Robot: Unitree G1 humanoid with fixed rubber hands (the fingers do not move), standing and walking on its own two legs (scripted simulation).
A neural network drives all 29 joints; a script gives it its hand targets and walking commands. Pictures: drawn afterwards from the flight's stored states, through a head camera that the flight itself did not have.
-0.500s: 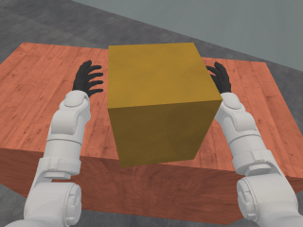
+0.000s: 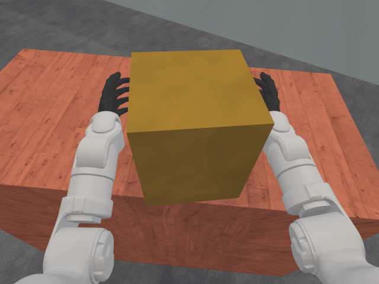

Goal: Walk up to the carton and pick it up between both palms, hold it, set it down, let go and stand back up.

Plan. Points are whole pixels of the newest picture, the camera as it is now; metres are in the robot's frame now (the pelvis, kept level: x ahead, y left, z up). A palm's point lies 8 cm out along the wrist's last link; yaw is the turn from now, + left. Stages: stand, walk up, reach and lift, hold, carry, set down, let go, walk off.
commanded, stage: reach and lift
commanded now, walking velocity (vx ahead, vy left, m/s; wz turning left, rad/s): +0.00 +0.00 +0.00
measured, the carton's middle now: (190, 132) +0.39 +0.03 +0.11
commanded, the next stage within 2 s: none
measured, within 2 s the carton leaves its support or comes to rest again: leaves its support in 1.12 s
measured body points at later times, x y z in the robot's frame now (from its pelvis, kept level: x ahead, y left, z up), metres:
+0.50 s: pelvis +0.00 +0.00 +0.00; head +0.02 +0.01 +0.45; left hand +0.41 +0.19 +0.14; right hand +0.44 -0.12 +0.14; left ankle +0.00 +0.13 -0.75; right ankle +0.02 -0.08 -0.75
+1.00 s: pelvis +0.01 +0.01 +0.00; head +0.00 +0.03 +0.45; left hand +0.41 +0.19 +0.15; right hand +0.43 -0.11 +0.15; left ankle +0.00 +0.13 -0.75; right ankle +0.02 -0.08 -0.75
